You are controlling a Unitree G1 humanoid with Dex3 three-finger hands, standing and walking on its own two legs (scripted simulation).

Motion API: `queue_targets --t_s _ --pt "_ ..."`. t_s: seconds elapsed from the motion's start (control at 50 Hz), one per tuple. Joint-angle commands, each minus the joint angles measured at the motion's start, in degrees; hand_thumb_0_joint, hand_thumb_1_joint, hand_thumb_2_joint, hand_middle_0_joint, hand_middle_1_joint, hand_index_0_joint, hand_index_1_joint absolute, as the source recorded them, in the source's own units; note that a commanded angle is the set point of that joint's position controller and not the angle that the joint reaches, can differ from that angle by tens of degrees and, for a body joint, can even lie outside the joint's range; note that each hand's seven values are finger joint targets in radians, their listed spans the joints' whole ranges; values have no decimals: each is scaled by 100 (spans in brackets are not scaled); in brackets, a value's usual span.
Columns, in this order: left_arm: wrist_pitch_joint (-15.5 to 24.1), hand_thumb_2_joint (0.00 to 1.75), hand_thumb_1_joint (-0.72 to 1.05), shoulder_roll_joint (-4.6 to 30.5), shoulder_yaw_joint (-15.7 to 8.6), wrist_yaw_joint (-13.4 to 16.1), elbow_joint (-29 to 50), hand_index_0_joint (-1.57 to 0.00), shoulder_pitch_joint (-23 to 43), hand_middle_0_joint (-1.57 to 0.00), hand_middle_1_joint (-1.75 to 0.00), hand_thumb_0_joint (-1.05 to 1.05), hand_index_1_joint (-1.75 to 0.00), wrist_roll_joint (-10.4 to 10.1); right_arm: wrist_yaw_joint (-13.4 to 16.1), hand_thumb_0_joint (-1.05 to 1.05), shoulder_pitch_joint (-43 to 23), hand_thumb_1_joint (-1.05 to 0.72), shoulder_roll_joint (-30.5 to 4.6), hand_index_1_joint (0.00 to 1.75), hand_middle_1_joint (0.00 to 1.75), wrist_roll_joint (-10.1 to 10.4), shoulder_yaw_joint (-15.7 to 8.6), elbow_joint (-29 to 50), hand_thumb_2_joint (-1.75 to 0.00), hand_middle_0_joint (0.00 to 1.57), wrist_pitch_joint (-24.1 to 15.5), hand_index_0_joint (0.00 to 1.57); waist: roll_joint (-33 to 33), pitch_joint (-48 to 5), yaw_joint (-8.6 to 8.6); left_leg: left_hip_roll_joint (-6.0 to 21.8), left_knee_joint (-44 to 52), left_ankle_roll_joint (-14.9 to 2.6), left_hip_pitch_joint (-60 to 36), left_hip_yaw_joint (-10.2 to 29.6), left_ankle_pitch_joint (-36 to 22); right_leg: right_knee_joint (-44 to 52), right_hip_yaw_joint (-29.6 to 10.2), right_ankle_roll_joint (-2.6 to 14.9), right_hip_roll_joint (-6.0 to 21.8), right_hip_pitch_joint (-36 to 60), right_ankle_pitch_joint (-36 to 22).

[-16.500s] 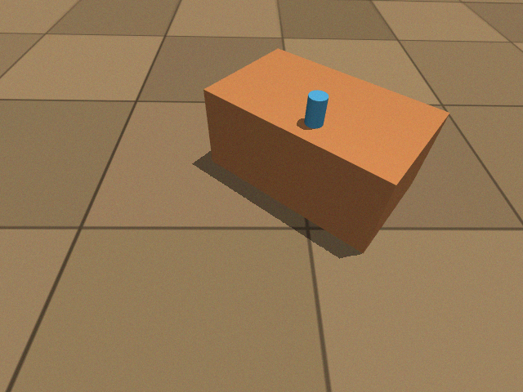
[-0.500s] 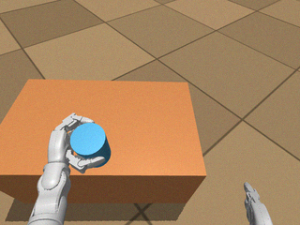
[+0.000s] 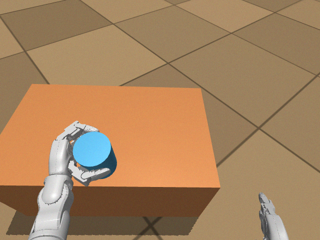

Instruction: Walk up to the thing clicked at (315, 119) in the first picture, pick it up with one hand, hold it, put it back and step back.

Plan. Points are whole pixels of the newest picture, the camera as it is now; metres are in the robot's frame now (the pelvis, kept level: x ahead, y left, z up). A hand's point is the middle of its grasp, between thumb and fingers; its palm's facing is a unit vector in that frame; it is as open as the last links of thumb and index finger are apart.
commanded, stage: hold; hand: left
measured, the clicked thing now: (97, 157) +0.32 +0.16 +0.03
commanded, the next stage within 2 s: crouch in 1.54 s
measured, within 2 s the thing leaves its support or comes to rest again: neither
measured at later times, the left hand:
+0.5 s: hand (88, 158) +0.31 +0.17 +0.04, palm faces +0.08 -1.00 +0.01, open 11.1 cm
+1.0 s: hand (91, 155) +0.32 +0.17 +0.05, palm faces +0.07 -1.00 +0.01, open 11.1 cm
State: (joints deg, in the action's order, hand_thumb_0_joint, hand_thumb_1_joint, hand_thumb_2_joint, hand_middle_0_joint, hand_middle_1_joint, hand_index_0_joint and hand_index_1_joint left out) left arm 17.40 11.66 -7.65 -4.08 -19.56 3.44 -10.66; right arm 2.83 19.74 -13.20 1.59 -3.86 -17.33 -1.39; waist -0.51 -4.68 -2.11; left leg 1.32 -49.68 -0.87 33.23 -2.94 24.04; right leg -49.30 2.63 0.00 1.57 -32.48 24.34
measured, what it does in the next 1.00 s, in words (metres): stands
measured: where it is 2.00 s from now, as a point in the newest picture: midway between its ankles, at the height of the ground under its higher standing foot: outside the picture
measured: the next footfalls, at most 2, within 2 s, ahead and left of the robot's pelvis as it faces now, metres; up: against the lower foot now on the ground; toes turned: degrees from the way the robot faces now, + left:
none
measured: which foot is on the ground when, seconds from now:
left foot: down 0.00-1.00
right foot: down 0.00-1.00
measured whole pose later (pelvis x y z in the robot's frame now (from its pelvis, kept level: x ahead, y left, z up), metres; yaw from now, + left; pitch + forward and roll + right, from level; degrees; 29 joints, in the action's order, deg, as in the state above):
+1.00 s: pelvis +0.00 +0.00 +0.00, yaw +0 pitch +7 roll +0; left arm 18.4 10.8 -7.7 -4.4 -22.0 3.0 -10.6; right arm 2.3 19.1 -13.3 1.4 -4.3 -21.7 -2.7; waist -0.8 -4.2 -2.1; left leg 1.3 -47.9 -1.0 31.9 -3.2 23.3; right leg -47.5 2.3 -0.1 1.4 -31.3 23.4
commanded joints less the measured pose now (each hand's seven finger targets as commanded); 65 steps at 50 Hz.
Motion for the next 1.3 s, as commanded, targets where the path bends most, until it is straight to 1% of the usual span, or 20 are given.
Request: queue_targets --t_s 0.0,0.02,0.1,0.12,0.14,0.18,0.32,0.36,0.4,0.46,0.58,0.7,0.86,0.92,0.94,0.96,1.02,1.08,1.12,1.28 --pt "466 127 -4 691 -214 -90 1395 -131 1758 -129 -146 0 -147 -131 33 0 40 53 -816 5 5 13 -433 728 -6 5 -312 5 179 -1367 -40 -66 814 60 -951 248 -1361 743 -123 47 -132 503 -1564" --pt "405 125 -5 426 -10 -127 1239 -132 1527 -130 -146 0 -147 -140 20 0 -88 53 -745 5 5 21 -337 888 -6 5 -327 5 85 -1385 -33 -74 802 33 -984 232 -1386 773 -127 35 -129 557 -1625" --pt "369 124 -8 690 -261 -115 1541 -131 1859 -129 -145 0 -146 -158 4 0 -306 53 -715 5 5 40 -293 1015 -6 5 -377 5 84 -1364 95 -77 880 30 -892 220 -1194 859 -108 32 -133 649 -1423" --pt "318 125 -8 682 -342 -84 1147 -131 1477 -129 -145 0 -147 -141 18 0 -85 53 -872 5 5 29 -496 718 -6 5 -344 5 -40 -1354 56 -68 865 30 -897 220 -1295 822 -100 38 -138 627 -1510" --pt "364 124 -8 627 -227 -111 1412 -130 1655 -129 -144 0 -145 -144 -5 0 -114 54 -696 5 5 29 -316 804 -6 5 -358 5 61 -1316 103 -61 861 48 -913 214 -1422 810 -89 44 -141 619 -1590" --pt "363 123 -6 726 -458 -70 1140 -130 1516 -128 -144 0 -145 -196 25 0 -225 53 -1069 5 5 20 -657 709 -6 5 -324 5 -91 -1345 69 -50 836 44 -871 239 -1609 757 -94 54 -145 632 -1739" --pt "745 125 -9 764 -445 15 1701 -128 1721 -127 -144 0 -145 -85 -48 0 -460 52 -611 5 5 -34 -312 891 -6 5 -384 5 146 -1651 155 -69 757 75 -941 238 -1597 672 -130 63 -120 730 -1690" --pt "742 125 -10 516 -245 -48 1406 -129 1486 -127 -145 0 -146 -133 -50 0 -249 52 -644 5 5 -37 -330 773 -6 5 -365 5 182 -1460 41 -74 764 65 -874 240 -1523 681 -128 62 -131 654 -1663" --pt "753 126 -9 796 -441 -73 1388 -130 1535 -128 -145 0 -147 -144 -21 0 -50 52 -907 5 5 -39 -574 490 -6 5 -382 5 351 -1590 -20 -68 738 67 -966 237 -1598 653 -142 72 -126 565 -1723" --pt "742 124 -9 572 -160 -148 1491 -128 1501 -127 -143 0 -145 -103 -37 0 -145 52 -831 5 5 -35 -454 642 -6 5 -428 5 369 -1576 -49 -53 769 81 -1086 253 -1581 674 -121 80 -133 473 -1687" --pt "682 124 -14 587 -162 -159 1553 -129 1785 -127 -144 0 -145 -233 13 0 -408 52 -870 5 5 0 -401 682 -6 5 -531 5 141 -1443 -91 -48 813 21 -1008 271 -1263 789 -114 44 -136 493 -1504" --pt "608 123 -14 740 -299 -20 1525 -127 1902 -125 -143 0 -144 -152 28 0 -250 53 -956 5 5 -5 -549 493 -6 5 -484 5 -25 -1259 -11 -49 923 40 -954 271 -1220 820 -74 44 -137 486 -1414" --pt "591 127 -11 613 -296 -45 1345 -129 1500 -128 -146 0 -147 -124 -33 0 -347 53 -691 5 5 -1 -346 463 -6 5 -426 5 208 -1397 204 -99 896 60 -945 213 -1530 810 -114 68 -108 771 -1658" --pt "615 126 -12 573 -253 -48 1163 -127 1459 -126 -144 0 -146 -111 -20 0 -490 53 -872 5 5 -28 -510 552 -6 5 -443 5 80 -1441 79 -68 830 53 -962 216 -1585 790 -125 54 -121 679 -1733" --pt "675 126 -11 473 -129 -61 1394 -127 1647 -126 -144 0 -146 -116 -49 0 -586 53 -658 5 5 -25 -280 593 -6 5 -452 5 102 -1434 95 -71 829 40 -902 224 -1507 780 -133 56 -112 711 -1688" --pt "707 127 -9 744 -390 -36 1368 -127 1754 -126 -144 0 -145 -109 -32 0 -515 53 -764 5 5 -31 -390 529 -6 5 -447 5 134 -1509 103 -60 808 52 -908 235 -1616 738 -128 66 -112 706 -1752" --pt "785 126 -10 563 -208 -78 1310 -128 1690 -127 -144 0 -146 -111 -32 0 -447 52 -705 5 5 -41 -327 641 -6 5 -437 5 40 -1711 1 -77 706 13 -983 209 -1650 750 -169 31 -91 777 -1902" --pt "869 126 -11 856 -488 -95 1430 -128 1784 -126 -145 0 -146 -164 -20 0 -125 52 -903 5 5 -53 -537 365 -6 5 -430 5 194 -1574 -24 -79 719 33 -984 206 -1627 729 -159 48 -111 635 -1841" --pt "867 125 -11 633 -221 -156 1384 -129 1702 -127 -145 0 -146 -123 -44 0 -195 52 -789 5 5 -57 -411 517 -6 5 -460 5 259 -1621 -103 -78 715 34 -1084 210 -1657 737 -152 42 -110 581 -1878" --pt "699 124 -15 611 -189 -107 1382 -125 1910 -124 -142 0 -144 -166 -20 0 -292 52 -850 5 5 -35 -435 441 -6 5 -518 5 313 -1406 -38 -35 896 90 -1041 302 -1394 742 -69 87 -127 473 -1510"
